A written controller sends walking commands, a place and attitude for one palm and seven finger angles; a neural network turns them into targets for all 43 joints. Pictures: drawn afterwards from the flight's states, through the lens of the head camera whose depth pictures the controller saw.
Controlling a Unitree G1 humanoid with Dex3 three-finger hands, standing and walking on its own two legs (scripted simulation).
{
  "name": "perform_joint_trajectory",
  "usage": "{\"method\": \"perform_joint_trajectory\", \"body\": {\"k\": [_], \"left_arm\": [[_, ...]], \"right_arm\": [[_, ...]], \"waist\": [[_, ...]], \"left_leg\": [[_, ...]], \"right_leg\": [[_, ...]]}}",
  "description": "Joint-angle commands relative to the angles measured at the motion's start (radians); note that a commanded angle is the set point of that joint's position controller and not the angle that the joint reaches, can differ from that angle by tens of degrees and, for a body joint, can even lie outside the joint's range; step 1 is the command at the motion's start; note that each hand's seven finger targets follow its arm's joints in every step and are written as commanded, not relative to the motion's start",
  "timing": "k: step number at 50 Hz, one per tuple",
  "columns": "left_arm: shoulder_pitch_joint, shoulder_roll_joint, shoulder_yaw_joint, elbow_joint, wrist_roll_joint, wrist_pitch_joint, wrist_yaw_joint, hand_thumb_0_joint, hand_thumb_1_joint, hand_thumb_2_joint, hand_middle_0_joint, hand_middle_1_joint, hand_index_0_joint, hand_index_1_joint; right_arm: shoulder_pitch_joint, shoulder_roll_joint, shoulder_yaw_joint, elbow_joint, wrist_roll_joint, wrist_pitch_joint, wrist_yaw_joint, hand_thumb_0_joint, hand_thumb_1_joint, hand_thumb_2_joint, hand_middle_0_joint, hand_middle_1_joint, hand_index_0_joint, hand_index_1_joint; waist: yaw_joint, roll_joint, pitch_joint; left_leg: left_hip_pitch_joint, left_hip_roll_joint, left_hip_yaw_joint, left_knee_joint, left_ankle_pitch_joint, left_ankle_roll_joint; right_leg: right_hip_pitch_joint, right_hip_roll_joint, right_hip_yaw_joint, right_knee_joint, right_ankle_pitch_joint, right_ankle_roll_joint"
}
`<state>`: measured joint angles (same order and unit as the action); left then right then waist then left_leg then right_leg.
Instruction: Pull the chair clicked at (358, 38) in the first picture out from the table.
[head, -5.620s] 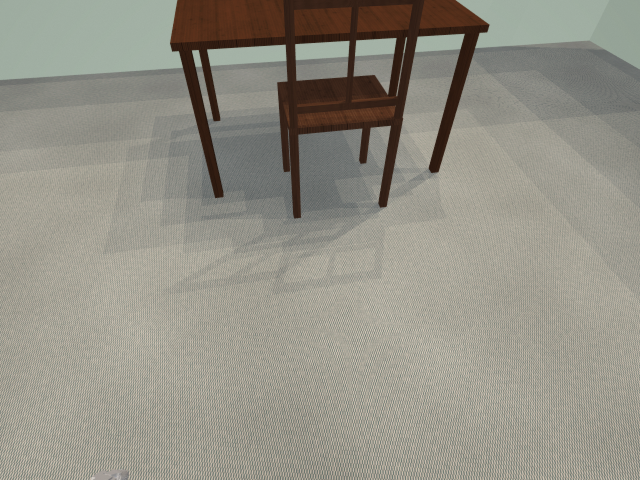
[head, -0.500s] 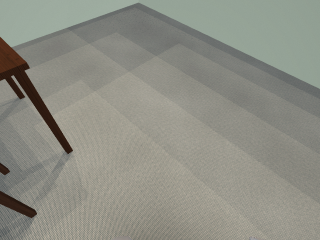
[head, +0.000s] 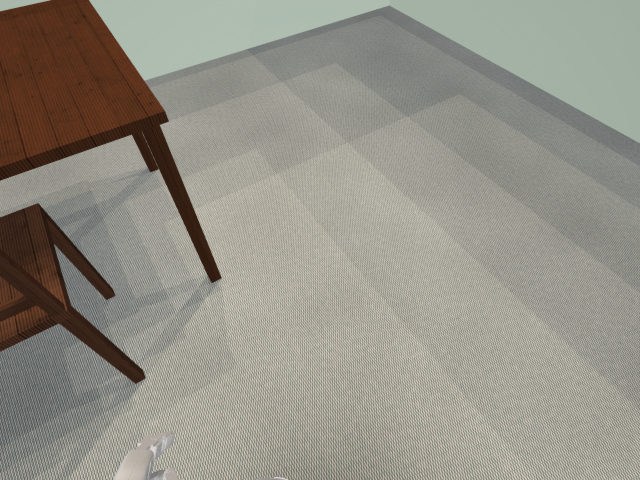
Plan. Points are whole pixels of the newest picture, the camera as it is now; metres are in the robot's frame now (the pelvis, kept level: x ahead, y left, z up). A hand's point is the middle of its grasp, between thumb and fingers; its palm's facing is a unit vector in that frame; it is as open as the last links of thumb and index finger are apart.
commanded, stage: turn to face it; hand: left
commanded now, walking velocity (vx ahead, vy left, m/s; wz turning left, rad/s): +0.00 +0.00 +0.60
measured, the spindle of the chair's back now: out of the picture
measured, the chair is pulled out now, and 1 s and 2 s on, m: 0.00 0.00 0.00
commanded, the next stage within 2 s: take the last steps up to it in 0.88 s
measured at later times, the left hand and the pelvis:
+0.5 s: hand out of the picture -0.04 +0.26 -0.18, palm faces +0.35 -0.89 -0.27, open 7.4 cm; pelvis -0.02 +0.03 +0.00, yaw +19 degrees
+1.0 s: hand out of the picture -0.03 +0.19 -0.14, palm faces +0.52 -0.82 -0.27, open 7.4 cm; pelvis +0.00 -0.01 +0.01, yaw +31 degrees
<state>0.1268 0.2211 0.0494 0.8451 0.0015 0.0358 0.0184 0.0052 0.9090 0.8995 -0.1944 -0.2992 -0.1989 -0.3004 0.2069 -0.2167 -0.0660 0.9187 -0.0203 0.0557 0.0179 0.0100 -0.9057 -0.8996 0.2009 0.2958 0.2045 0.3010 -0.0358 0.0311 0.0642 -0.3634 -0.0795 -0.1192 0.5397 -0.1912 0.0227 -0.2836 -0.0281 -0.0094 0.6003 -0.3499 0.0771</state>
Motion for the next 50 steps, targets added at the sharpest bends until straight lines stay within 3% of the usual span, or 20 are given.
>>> {"method": "perform_joint_trajectory", "body": {"k": [1, 3, 6, 14, 17, 18, 19, 20, 21, 22, 24, 26, 33, 38, 39, 40, 41, 43, 45, 50], "left_arm": [[0.115, 0.267, 0.059, -0.073, 0.024, -0.033, 0.023, 0.0, 0.9, 0.9, -0.2, -0.3, -0.2, -0.3], [0.024, 0.205, 0.049, -0.086, 0.017, -0.036, 0.023, 0.0, 0.9, 0.9, -0.2, -0.3, -0.2, -0.3], [-0.017, 0.145, 0.032, -0.087, 0.022, -0.044, 0.022, 0.0, 0.9, 0.9, -0.2, -0.3, -0.2, -0.3], [0.136, 0.225, 0.054, -0.02, 0.032, -0.029, 0.014, 0.0, 0.9, 0.9, -0.2, -0.3, -0.2, -0.3], [0.126, 0.236, 0.064, -0.016, 0.023, -0.021, 0.009, 0.0, 0.9, 0.9, -0.2, -0.3, -0.2, -0.3], [0.125, 0.224, 0.061, -0.018, 0.012, -0.017, 0.005, 0.0, 0.9, 0.9, -0.2, -0.3, -0.2, -0.3], [0.129, 0.158, 0.051, -0.055, 0.006, -0.013, -0.003, 0.0, 0.9, 0.9, -0.2, -0.3, -0.2, -0.3], [0.055, 0.118, 0.029, -0.096, 0.013, -0.01, -0.002, 0.0, 0.9, 0.9, -0.2, -0.3, -0.2, -0.3], [-0.005, 0.124, 0.031, -0.091, 0.015, 0.002, 0.01, 0.0, 0.9, 0.9, -0.2, -0.3, -0.2, -0.3], [-0.015, 0.122, 0.037, -0.076, 0.01, 0.0, 0.008, 0.0, 0.9, 0.9, -0.2, -0.3, -0.2, -0.3], [0.035, 0.129, 0.043, -0.033, 0.013, -0.001, -0.006, 0.0, 0.9, 0.9, -0.2, -0.3, -0.2, -0.3], [0.077, 0.124, 0.041, -0.012, 0.014, 0.002, -0.009, 0.0, 0.9, 0.9, -0.2, -0.3, -0.2, -0.3], [0.051, 0.103, 0.027, -0.027, 0.01, -0.001, -0.001, 0.0, 0.9, 0.9, -0.2, -0.3, -0.2, -0.3], [0.164, 0.094, 0.023, -0.002, 0.004, -0.021, 0.006, 0.0, 0.9, 0.9, -0.2, -0.3, -0.2, -0.3], [0.199, 0.115, 0.027, 0.008, 0.008, -0.031, 0.009, 0.0, 0.9, 0.9, -0.2, -0.3, -0.2, -0.3], [0.211, 0.182, 0.038, 0.008, 0.023, -0.047, 0.016, 0.0, 0.9, 0.9, -0.2, -0.3, -0.2, -0.3], [0.199, 0.253, 0.046, -0.003, 0.03, -0.05, 0.016, 0.0, 0.9, 0.9, -0.2, -0.3, -0.2, -0.3], [0.134, 0.209, 0.044, -0.014, 0.02, -0.048, 0.019, 0.0, 0.9, 0.9, -0.2, -0.3, -0.2, -0.3], [0.066, 0.15, 0.029, -0.02, 0.02, -0.048, 0.02, 0.0, 0.9, 0.9, -0.2, -0.3, -0.2, -0.3], [0.164, 0.144, 0.029, 0.036, 0.026, -0.055, 0.018, 0.0, 0.9, 0.9, -0.2, -0.3, -0.2, -0.3]], "right_arm": [[-0.029, -0.112, -0.054, -0.129, 0.007, -0.024, -0.004, 0.0, -0.9, -0.9, 0.2, 0.3, 0.2, 0.3], [-0.04, -0.134, -0.064, -0.094, -0.003, 0.001, 0.005, 0.0, -0.9, -0.9, 0.2, 0.3, 0.2, 0.3], [-0.002, -0.109, -0.048, -0.064, -0.001, 0.001, 0.017, 0.0, -0.9, -0.9, 0.2, 0.3, 0.2, 0.3], [-0.136, -0.091, -0.022, -0.102, 0.011, -0.008, 0.02, 0.0, -0.9, -0.9, 0.2, 0.3, 0.2, 0.3], [-0.055, -0.117, -0.024, -0.087, 0.008, -0.023, 0.014, 0.0, -0.9, -0.9, 0.2, 0.3, 0.2, 0.3], [0.006, -0.167, -0.037, -0.072, 0.004, -0.033, 0.014, 0.0, -0.9, -0.9, 0.2, 0.3, 0.2, 0.3], [0.066, -0.288, -0.066, -0.071, -0.002, -0.041, 0.01, 0.0, -0.9, -0.9, 0.2, 0.3, 0.2, 0.3], [0.146, -0.348, -0.076, -0.05, 0.008, -0.036, 0.004, 0.0, -0.9, -0.9, 0.2, 0.3, 0.2, 0.3], [0.162, -0.316, -0.071, -0.026, 0.007, -0.041, -0.012, 0.0, -0.9, -0.9, 0.2, 0.3, 0.2, 0.3], [0.104, -0.291, -0.062, -0.039, 0.002, -0.04, -0.022, 0.0, -0.9, -0.9, 0.2, 0.3, 0.2, 0.3], [-0.027, -0.226, -0.038, -0.074, -0.001, -0.043, -0.023, 0.0, -0.9, -0.9, 0.2, 0.3, 0.2, 0.3], [-0.053, -0.213, -0.033, -0.086, 0.0, -0.046, -0.022, 0.0, -0.9, -0.9, 0.2, 0.3, 0.2, 0.3], [-0.022, -0.213, -0.036, -0.071, -0.003, -0.034, -0.021, 0.0, -0.9, -0.9, 0.2, 0.3, 0.2, 0.3], [-0.067, -0.196, -0.034, -0.077, 0.0, -0.026, -0.019, 0.0, -0.9, -0.9, 0.2, 0.3, 0.2, 0.3], [-0.069, -0.175, -0.033, -0.075, 0.007, -0.028, -0.016, 0.0, -0.9, -0.9, 0.2, 0.3, 0.2, 0.3], [-0.032, -0.11, -0.024, -0.079, 0.016, -0.029, -0.012, 0.0, -0.9, -0.9, 0.2, 0.3, 0.2, 0.3], [-0.039, -0.074, -0.017, -0.106, 0.016, -0.028, -0.011, 0.0, -0.9, -0.9, 0.2, 0.3, 0.2, 0.3], [-0.054, -0.113, -0.033, -0.074, 0.006, -0.006, -0.013, 0.0, -0.9, -0.9, 0.2, 0.3, 0.2, 0.3], [-0.028, -0.105, -0.03, -0.029, 0.004, -0.002, -0.004, 0.0, -0.9, -0.9, 0.2, 0.3, 0.2, 0.3], [-0.052, -0.064, -0.011, -0.005, 0.004, -0.005, -0.004, 0.0, -0.9, -0.9, 0.2, 0.3, 0.2, 0.3]], "waist": [[0.062, -0.304, -0.122], [0.024, -0.235, -0.035], [-0.005, -0.207, -0.002], [0.086, -0.275, -0.053], [0.044, -0.242, -0.119], [0.006, -0.137, -0.164], [-0.029, 0.184, -0.209], [-0.066, 0.277, -0.211], [-0.079, 0.232, -0.203], [-0.055, 0.208, -0.163], [0.009, 0.137, -0.107], [0.024, 0.123, -0.105], [0.003, 0.108, -0.099], [0.055, 0.108, -0.118], [0.07, 0.06, -0.121], [0.068, -0.16, -0.132], [0.069, -0.34, -0.108], [0.052, -0.262, -0.073], [0.019, -0.176, -0.025], [0.063, -0.185, -0.046]], "left_leg": [[-0.262, -0.002, 0.055, 0.402, -0.378, -0.064], [-0.219, 0.066, 0.037, 0.644, -0.292, -0.064], [-0.232, 0.105, 0.101, 0.67, -0.193, -0.094], [-0.074, 0.102, 0.221, 0.268, -0.272, -0.088], [0.072, 0.084, 0.254, -0.002, -0.113, -0.07], [0.249, 0.115, 0.212, -0.125, 0.059, -0.048], [0.458, 0.373, -0.127, -0.152, 0.391, 0.061], [0.434, 0.519, -0.261, -0.152, 0.67, 0.186], [0.381, 0.492, -0.253, -0.155, 0.617, 0.191], [0.329, 0.439, -0.206, -0.156, 0.512, 0.18], [0.221, 0.342, -0.086, -0.179, 0.367, 0.129], [0.198, 0.306, -0.048, -0.197, 0.323, 0.121], [0.225, 0.316, -0.128, -0.195, 0.282, 0.157], [0.122, 0.273, -0.138, -0.102, 0.305, 0.118], [0.061, 0.234, -0.11, -0.039, 0.227, 0.076], [-0.076, 0.123, -0.01, 0.139, -0.004, 0.003], [-0.182, 0.011, 0.082, 0.35, -0.387, -0.048], [-0.16, 0.059, 0.022, 0.595, -0.347, -0.045], [-0.161, 0.091, 0.05, 0.668, -0.229, -0.061], [-0.124, 0.098, 0.118, 0.487, -0.229, -0.082]], "right_leg": [[0.207, -0.478, 0.376, -0.367, 0.155, -0.215], [0.017, -0.382, 0.269, -0.37, 0.1, -0.21], [0.077, -0.29, 0.03, -0.274, 0.367, -0.18], [0.183, -0.34, -0.063, -0.17, 0.578, -0.185], [0.202, -0.315, -0.14, -0.025, 0.589, -0.12], [0.092, -0.297, -0.168, 0.119, 0.515, -0.073], [-0.201, -0.166, -0.198, 0.353, 0.033, 0.005], [-0.31, -0.115, -0.114, 0.493, -0.355, 0.021], [-0.324, -0.121, -0.027, 0.567, -0.305, 0.012], [-0.333, -0.12, -0.007, 0.598, -0.235, 0.011], [-0.275, -0.119, -0.008, 0.587, -0.096, 0.014], [-0.237, -0.102, -0.017, 0.53, -0.057, 0.017], [-0.177, -0.051, -0.025, 0.295, -0.093, 0.013], [0.059, -0.006, -0.049, -0.032, 0.052, -0.009], [0.158, -0.028, -0.035, -0.171, 0.157, -0.012], [0.268, -0.21, 0.156, -0.292, 0.228, -0.064], [0.229, -0.432, 0.351, -0.321, 0.402, -0.189], [0.092, -0.385, 0.286, -0.327, 0.352, -0.239], [0.068, -0.3, 0.119, -0.292, 0.386, -0.207], [0.161, -0.282, 0.04, -0.286, 0.437, -0.206]]}}
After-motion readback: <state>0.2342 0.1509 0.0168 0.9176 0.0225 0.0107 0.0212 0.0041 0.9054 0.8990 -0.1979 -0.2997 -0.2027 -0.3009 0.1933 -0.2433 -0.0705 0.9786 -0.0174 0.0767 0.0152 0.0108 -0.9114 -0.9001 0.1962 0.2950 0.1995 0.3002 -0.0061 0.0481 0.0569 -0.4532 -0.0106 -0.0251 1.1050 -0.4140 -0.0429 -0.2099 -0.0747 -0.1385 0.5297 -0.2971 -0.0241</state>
